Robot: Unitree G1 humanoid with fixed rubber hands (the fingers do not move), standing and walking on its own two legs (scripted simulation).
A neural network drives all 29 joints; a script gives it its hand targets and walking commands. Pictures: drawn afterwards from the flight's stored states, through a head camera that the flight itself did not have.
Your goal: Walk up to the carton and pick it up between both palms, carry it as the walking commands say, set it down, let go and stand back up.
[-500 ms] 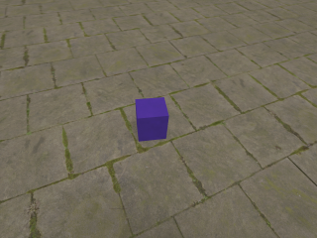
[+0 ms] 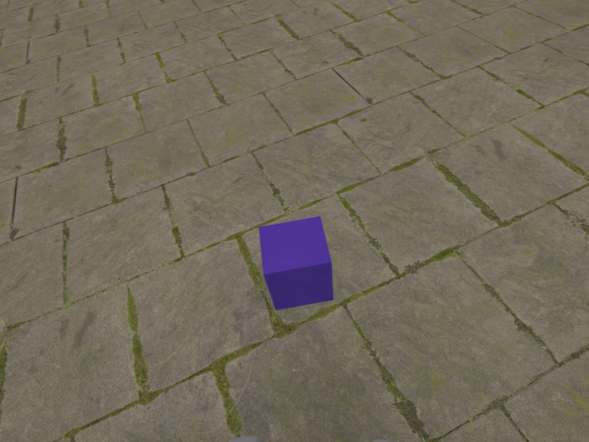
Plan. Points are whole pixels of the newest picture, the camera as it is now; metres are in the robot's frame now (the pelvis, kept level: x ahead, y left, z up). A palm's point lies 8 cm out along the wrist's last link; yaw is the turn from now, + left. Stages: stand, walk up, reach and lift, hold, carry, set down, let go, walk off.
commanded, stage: walk up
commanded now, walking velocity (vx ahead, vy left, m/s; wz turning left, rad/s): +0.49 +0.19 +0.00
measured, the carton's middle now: (297, 264) +0.76 +0.07 -0.64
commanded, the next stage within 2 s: none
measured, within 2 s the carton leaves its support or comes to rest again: neither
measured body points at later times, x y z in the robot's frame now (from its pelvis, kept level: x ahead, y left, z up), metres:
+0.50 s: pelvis +0.24 +0.08 +0.00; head +0.27 +0.11 +0.45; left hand +0.33 +0.34 -0.15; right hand +0.27 -0.18 -0.12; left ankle +0.25 +0.18 -0.74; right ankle +0.17 -0.04 -0.66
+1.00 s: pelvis +0.35 +0.05 +0.00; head +0.40 -0.01 +0.45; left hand +0.44 +0.34 -0.10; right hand +0.39 -0.19 -0.18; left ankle +0.32 +0.20 -0.66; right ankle +0.41 -0.07 -0.74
